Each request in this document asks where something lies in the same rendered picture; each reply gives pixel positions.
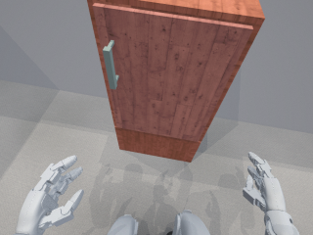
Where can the robot right thigh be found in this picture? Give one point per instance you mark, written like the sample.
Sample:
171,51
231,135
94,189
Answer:
189,224

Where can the handle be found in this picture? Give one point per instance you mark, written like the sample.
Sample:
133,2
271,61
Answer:
108,57

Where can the cupboard door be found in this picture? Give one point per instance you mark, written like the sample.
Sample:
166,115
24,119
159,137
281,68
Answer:
172,69

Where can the robot left thigh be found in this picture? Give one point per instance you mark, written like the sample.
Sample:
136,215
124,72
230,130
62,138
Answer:
124,225

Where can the robot right forearm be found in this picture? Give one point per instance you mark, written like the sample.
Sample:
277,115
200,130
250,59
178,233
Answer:
279,223

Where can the robot thigh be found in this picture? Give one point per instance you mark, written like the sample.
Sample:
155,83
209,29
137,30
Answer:
124,225
189,224

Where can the robot right hand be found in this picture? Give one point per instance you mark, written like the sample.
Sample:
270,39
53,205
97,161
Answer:
269,186

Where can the robot left hand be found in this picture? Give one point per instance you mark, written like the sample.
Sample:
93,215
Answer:
32,218

